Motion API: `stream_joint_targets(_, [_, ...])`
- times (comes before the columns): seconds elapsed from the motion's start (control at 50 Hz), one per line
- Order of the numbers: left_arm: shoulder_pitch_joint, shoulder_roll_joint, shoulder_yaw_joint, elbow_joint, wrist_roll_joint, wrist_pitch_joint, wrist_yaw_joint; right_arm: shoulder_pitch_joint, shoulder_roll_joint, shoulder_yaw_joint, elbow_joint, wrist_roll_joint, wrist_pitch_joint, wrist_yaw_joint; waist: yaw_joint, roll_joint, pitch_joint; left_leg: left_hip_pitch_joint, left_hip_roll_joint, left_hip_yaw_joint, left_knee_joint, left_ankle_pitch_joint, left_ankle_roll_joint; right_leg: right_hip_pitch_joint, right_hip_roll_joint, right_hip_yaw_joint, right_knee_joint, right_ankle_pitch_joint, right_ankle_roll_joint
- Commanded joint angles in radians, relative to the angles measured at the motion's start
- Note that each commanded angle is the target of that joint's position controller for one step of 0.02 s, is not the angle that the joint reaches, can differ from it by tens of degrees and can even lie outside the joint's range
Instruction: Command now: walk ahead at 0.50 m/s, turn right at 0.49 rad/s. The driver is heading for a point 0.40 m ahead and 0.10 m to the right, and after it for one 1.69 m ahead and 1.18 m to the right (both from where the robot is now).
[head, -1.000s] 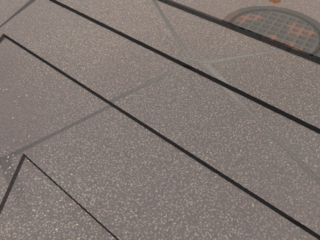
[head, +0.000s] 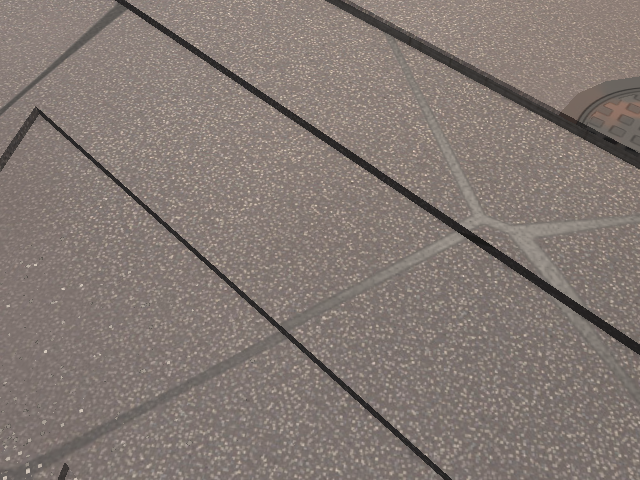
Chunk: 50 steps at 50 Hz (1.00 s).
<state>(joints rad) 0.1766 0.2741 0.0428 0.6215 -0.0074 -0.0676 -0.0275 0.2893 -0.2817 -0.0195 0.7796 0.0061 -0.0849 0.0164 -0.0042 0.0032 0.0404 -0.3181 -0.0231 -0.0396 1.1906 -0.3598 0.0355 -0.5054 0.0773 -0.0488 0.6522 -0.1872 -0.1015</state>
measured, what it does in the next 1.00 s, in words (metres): climbs, turning right: left foot, then right foot 0.03 m higher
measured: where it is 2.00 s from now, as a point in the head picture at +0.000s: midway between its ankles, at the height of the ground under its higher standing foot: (513, 287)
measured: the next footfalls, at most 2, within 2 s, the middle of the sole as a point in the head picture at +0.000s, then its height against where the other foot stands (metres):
left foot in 0.36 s outside the picture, level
right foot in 0.86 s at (440, 423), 0.03 m higher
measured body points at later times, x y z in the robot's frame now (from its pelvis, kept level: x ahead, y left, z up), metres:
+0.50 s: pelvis +0.28 +0.05 +0.02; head +0.30 +0.07 +0.47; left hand +0.46 +0.29 -0.09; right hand +0.33 -0.24 -0.06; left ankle +0.34 +0.15 -0.71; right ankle +0.18 -0.06 -0.61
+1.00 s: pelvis +0.50 -0.08 +0.04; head +0.52 -0.11 +0.49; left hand +0.78 +0.04 -0.04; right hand +0.42 -0.37 -0.07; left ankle +0.51 +0.09 -0.60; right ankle +0.52 -0.20 -0.68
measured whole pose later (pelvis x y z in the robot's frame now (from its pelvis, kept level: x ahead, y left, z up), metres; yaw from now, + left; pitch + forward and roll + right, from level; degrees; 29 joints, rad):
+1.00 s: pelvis +0.50 -0.08 +0.04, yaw -36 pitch +0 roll -1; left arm 0.20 0.28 0.06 0.60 -0.01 -0.04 -0.03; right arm 0.24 -0.30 -0.04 0.76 0.01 -0.11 0.01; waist -0.01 0.02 0.07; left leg -0.41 0.07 -0.04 1.18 -0.33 0.01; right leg -0.42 0.08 -0.02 0.58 -0.17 -0.10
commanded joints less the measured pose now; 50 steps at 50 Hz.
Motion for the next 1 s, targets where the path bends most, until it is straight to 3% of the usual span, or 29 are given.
stream_joint_targets(0.02, [0.113, 0.118, 0.038, -0.041, 0.007, -0.005, 0.014, -0.083, -0.118, -0.033, -0.139, -0.005, -0.051, 0.006, 0.014, 0.023, -0.082, -0.378, 0.107, -0.075, 0.015, 0.05, -0.004, 0.358, -0.272, 0.496, -0.41, -0.091, -0.192])
stream_joint_targets(0.06, [0.063, 0.111, 0.036, -0.054, 0.005, -0.01, 0.019, -0.037, -0.108, -0.034, -0.126, -0.016, -0.027, -0.002, -0.026, -0.031, -0.055, -0.307, 0.114, -0.047, -0.026, 0.077, -0.039, 0.235, -0.226, 0.417, -0.451, 0.018, -0.201])
stream_joint_targets(0.1, [0.071, 0.129, 0.04, -0.04, -0.004, -0.012, 0.029, -0.049, -0.094, -0.03, -0.128, -0.026, -0.012, -0.013, -0.031, -0.04, -0.041, -0.297, 0.113, -0.023, -0.118, 0.138, -0.08, 0.174, -0.195, 0.341, -0.46, 0.083, -0.199])
stream_joint_targets(0.16, [0.092, 0.164, 0.053, -0.026, -0.009, 0.003, 0.041, -0.174, -0.04, -0.006, -0.156, -0.026, -0.007, -0.017, 0.015, -0.061, -0.022, -0.194, 0.067, 0.019, -0.419, 0.31, -0.116, 0.088, -0.129, 0.246, -0.444, 0.064, -0.155])
stream_joint_targets(0.18, [0.114, 0.175, 0.057, -0.02, -0.01, 0.003, 0.042, -0.213, -0.037, -0.004, -0.164, -0.023, -0.01, -0.014, 0.037, -0.076, -0.039, -0.168, 0.052, 0.014, -0.474, 0.362, -0.122, 0.108, -0.138, 0.26, -0.429, 0.06, -0.146])
stream_joint_targets(0.26, [0.162, 0.185, 0.066, -0.002, -0.027, 0.012, 0.044, -0.264, -0.096, -0.026, -0.182, 0.003, -0.027, -0.003, 0.058, -0.103, -0.066, -0.125, 0.037, -0.047, -0.635, 0.391, -0.115, 0.22, -0.187, 0.374, -0.343, -0.058, -0.113])
stream_joint_targets(0.32, [0.144, 0.165, 0.062, -0.008, -0.017, 0.022, 0.044, -0.185, -0.132, -0.054, -0.166, 0.01, -0.038, 0.0, 0.002, -0.133, -0.077, -0.015, 0.035, -0.043, -0.691, 0.272, -0.067, 0.252, -0.197, 0.452, -0.225, -0.104, -0.075])
stream_joint_targets(0.34, [0.15, 0.125, 0.05, -0.009, -0.014, 0.023, 0.042, -0.106, -0.146, -0.067, -0.147, 0.006, -0.043, -0.005, -0.035, -0.129, -0.103, 0.099, 0.052, -0.04, -0.719, 0.247, -0.038, 0.222, -0.159, 0.435, -0.137, -0.114, -0.045])
stream_joint_targets(0.36, [0.169, 0.045, 0.023, -0.02, -0.004, 0.02, 0.037, 0.024, -0.199, -0.084, -0.136, -0.013, -0.049, -0.012, -0.083, -0.007, -0.212, 0.312, 0.215, -0.201, -0.747, 0.154, 0.028, 0.129, -0.086, 0.344, 0.14, -0.202, -0.001])
stream_joint_targets(0.38, [0.287, -0.004, 0.004, -0.06, -0.022, 0.008, 0.033, 0.089, -0.296, -0.104, -0.123, -0.034, -0.035, -0.013, -0.027, 0.318, -0.304, 0.577, 0.438, -0.661, -0.867, -0.078, 0.184, -0.189, 0.027, 0.198, 0.464, -0.439, 0.059])
stream_joint_targets(0.4, [0.284, 0.103, 0.024, -0.043, -0.042, 0.007, 0.037, 0.088, -0.233, -0.098, -0.117, -0.017, -0.03, -0.007, -0.047, 0.281, -0.265, 0.557, 0.464, -0.811, -0.922, -0.335, 0.213, -0.333, -0.052, 0.206, 0.635, -0.37, 0.08])
stream_joint_targets(0.42, [0.189, 0.162, 0.04, -0.042, -0.034, 0.014, 0.039, 0.055, -0.167, -0.08, -0.129, -0.01, -0.027, -0.011, -0.077, 0.168, -0.162, 0.471, 0.417, -0.657, -0.923, -0.297, 0.173, -0.355, -0.086, 0.202, 0.689, -0.275, 0.086])
stream_joint_targets(0.44, [0.129, 0.16, 0.043, -0.048, -0.019, 0.019, 0.04, 0.017, -0.134, -0.068, -0.13, -0.014, -0.022, -0.014, -0.073, 0.098, -0.107, 0.379, 0.366, -0.499, -0.918, -0.136, 0.142, -0.329, -0.114, 0.183, 0.679, -0.199, 0.092])
stream_joint_targets(0.46, [0.097, 0.147, 0.044, -0.058, -0.012, 0.02, 0.038, -0.013, -0.107, -0.058, -0.125, -0.019, -0.018, -0.016, -0.06, 0.093, -0.065, 0.311, 0.32, -0.389, -0.932, -0.008, 0.131, -0.304, -0.135, 0.185, 0.64, -0.146, 0.096])
stream_joint_targets(0.52, [0.092, 0.098, 0.04, -0.061, -0.023, 0.033, 0.025, -0.021, -0.082, -0.053, -0.097, -0.02, -0.025, -0.022, -0.034, 0.133, -0.037, 0.237, 0.264, -0.193, -0.983, 0.194, 0.122, -0.241, -0.164, 0.153, 0.588, -0.081, 0.101])
stream_joint_targets(0.64, [0.003, 0.059, 0.026, -0.087, -0.015, 0.048, 0.015, 0.005, -0.127, -0.069, -0.04, -0.018, -0.019, -0.024, -0.042, 0.078, -0.008, 0.296, 0.295, -0.02, -1.013, 0.407, 0.145, -0.318, -0.18, 0.134, 0.416, 0.044, 0.124])
stream_joint_targets(0.72, [-0.147, 0.015, 0.003, -0.135, -0.017, 0.041, -0.012, 0.041, -0.159, -0.073, -0.007, -0.006, 0.004, -0.03, -0.093, 0.068, 0.044, 0.33, 0.303, 0.079, -1.029, 0.43, 0.121, -0.303, -0.178, 0.06, 0.214, 0.096, 0.105])
stream_joint_targets(0.76, [-0.199, 0.012, -0.001, -0.152, -0.019, 0.039, -0.027, 0.061, -0.183, -0.077, 0.007, 0.001, 0.017, -0.03, -0.104, 0.058, 0.068, 0.344, 0.305, 0.121, -1.029, 0.47, 0.114, -0.26, -0.16, 0.0, 0.132, 0.056, 0.085])
stream_joint_targets(0.78, [-0.205, 0.02, 0.001, -0.157, -0.021, 0.038, -0.032, 0.064, -0.193, -0.079, 0.013, 0.006, 0.022, -0.03, -0.096, 0.064, 0.066, 0.359, 0.308, 0.143, -1.015, 0.536, 0.105, -0.224, -0.148, -0.018, 0.094, 0.049, 0.071])
stream_joint_targets(0.8, [-0.187, 0.037, 0.009, -0.158, -0.015, 0.038, -0.034, 0.053, -0.207, -0.082, 0.015, 0.007, 0.025, -0.031, -0.069, 0.086, 0.041, 0.371, 0.313, 0.17, -0.965, 0.734, 0.096, -0.158, -0.117, -0.046, 0.089, 0.006, 0.049])
stream_joint_targets(0.84, [-0.037, 0.102, 0.045, -0.124, -0.012, 0.043, -0.028, 0.04, -0.231, -0.086, 0.015, 0.014, 0.03, -0.039, 0.036, 0.129, -0.071, 0.349, 0.289, 0.238, -0.719, 1.185, 0.075, 0.094, -0.012, -0.12, 0.068, -0.068, -0.012])
stream_joint_targets(0.86, [0.134, 0.161, 0.08, -0.081, -0.018, 0.046, -0.018, 0.037, -0.221, -0.081, 0.008, 0.019, 0.028, -0.045, 0.126, 0.11, -0.163, 0.242, 0.252, 0.258, -0.509, 1.156, 0.043, 0.364, 0.024, -0.093, -0.018, -0.003, -0.061])
stream_joint_targets(0.88, [0.281, 0.278, 0.123, -0.054, -0.019, 0.054, 0.004, 0.045, -0.167, -0.06, -0.045, 0.006, 0.014, -0.044, 0.179, -0.046, -0.27, -0.131, 0.172, 0.258, -0.152, 0.786, -0.02, 0.745, -0.155, 0.269, -0.104, -0.147, -0.184])
stream_joint_targets(0.9, [0.242, 0.32, 0.123, -0.074, -0.026, 0.046, 0.012, 0.036, -0.088, -0.027, -0.092, -0.008, -0.016, -0.031, 0.105, -0.247, -0.41, -0.381, -0.015, 0.082, 0.143, -0.116, -0.049, 0.884, -0.387, 0.855, -0.328, -0.359, -0.322])
stream_joint_targets(0.92, [0.213, 0.229, 0.088, -0.084, -0.009, 0.028, 0.01, -0.048, -0.171, -0.052, -0.103, 0.015, -0.045, -0.008, 0.144, -0.148, -0.378, -0.47, 0.036, -0.088, 0.217, -0.085, -0.031, 0.828, -0.39, 0.854, -0.38, -0.396, -0.275])
stream_joint_targets(0.94, [0.187, 0.185, 0.072, -0.077, 0.002, 0.017, 0.011, -0.098, -0.157, -0.046, -0.125, 0.036, -0.058, 0.0, 0.119, -0.098, -0.248, -0.483, 0.075, -0.073, 0.17, -0.023, -0.012, 0.688, -0.366, 0.715, -0.378, -0.326, -0.241])
stream_joint_targets(0.96, [0.135, 0.164, 0.066, -0.07, -0.003, 0.009, 0.008, -0.095, -0.135, -0.041, -0.125, 0.022, -0.063, -0.003, 0.063, -0.02, -0.155, -0.441, 0.112, -0.063, 0.062, 0.021, -0.012, 0.536, -0.319, 0.605, -0.385, -0.208, -0.213])
stream_joint_targets(0.98, [0.086, 0.13, 0.056, -0.071, 0.001, 0.003, 0.007, -0.077, -0.14, -0.049, -0.111, 0.002, -0.057, -0.01, 0.02, -0.031, -0.118, -0.371, 0.142, -0.064, -0.019, 0.05, -0.017, 0.43, -0.279, 0.507, -0.393, -0.092, -0.191])
stream_joint_targets(1.0, [0.05, 0.117, 0.05, -0.081, 0.009, 0.002, 0.009, -0.052, -0.136, -0.051, -0.102, -0.003, -0.044, -0.01, -0.013, -0.057, -0.095, -0.314, 0.147, -0.062, -0.036, 0.066, -0.024, 0.347, -0.245, 0.46, -0.41, -0.056, -0.188])
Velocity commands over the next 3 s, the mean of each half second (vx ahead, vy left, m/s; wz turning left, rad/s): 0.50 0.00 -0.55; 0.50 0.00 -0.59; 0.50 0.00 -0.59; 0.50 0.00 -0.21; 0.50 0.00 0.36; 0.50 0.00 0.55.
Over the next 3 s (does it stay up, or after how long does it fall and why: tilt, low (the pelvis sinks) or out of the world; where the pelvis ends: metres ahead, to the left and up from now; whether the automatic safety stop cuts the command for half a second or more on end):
stays up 1.21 -0.80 0.12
